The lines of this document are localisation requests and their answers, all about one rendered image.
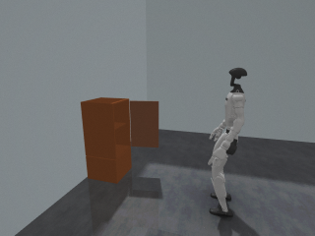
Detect left robot forearm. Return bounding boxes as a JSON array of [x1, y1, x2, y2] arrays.
[[220, 118, 243, 150]]

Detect right robot forearm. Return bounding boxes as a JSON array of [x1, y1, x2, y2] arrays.
[[219, 119, 226, 130]]

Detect left robot hand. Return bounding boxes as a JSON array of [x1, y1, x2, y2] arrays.
[[208, 147, 226, 170]]

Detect left robot shin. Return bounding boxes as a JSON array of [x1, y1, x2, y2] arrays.
[[211, 176, 227, 212]]

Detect cupboard door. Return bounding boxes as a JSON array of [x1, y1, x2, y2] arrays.
[[130, 100, 158, 148]]

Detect right robot hand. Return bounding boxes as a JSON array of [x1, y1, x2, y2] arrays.
[[209, 127, 222, 142]]

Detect left robot upper arm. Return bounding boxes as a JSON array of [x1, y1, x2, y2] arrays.
[[232, 93, 245, 126]]

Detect left robot thigh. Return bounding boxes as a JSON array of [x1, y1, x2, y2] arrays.
[[212, 141, 237, 182]]

